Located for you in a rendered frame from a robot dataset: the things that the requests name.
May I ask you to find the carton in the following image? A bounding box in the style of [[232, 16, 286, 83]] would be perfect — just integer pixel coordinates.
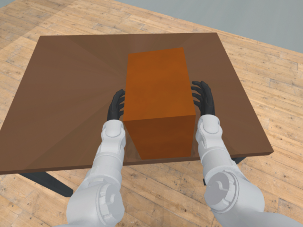
[[123, 47, 196, 160]]

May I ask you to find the left robot forearm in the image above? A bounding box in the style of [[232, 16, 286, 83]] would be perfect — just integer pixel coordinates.
[[75, 120, 126, 192]]

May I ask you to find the table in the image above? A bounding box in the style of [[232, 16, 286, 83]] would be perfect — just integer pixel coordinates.
[[0, 33, 274, 197]]

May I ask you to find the robot left upper arm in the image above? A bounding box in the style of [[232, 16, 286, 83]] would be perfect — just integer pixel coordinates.
[[53, 182, 125, 227]]

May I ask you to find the robot right upper arm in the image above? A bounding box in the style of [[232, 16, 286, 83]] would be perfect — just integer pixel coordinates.
[[204, 171, 303, 227]]

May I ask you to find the robot right hand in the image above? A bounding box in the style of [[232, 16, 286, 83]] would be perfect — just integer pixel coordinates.
[[191, 81, 215, 116]]

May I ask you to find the robot left hand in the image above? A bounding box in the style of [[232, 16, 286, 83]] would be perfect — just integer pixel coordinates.
[[107, 89, 125, 121]]

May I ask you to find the right robot forearm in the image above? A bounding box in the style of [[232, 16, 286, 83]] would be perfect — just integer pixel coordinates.
[[196, 114, 251, 185]]

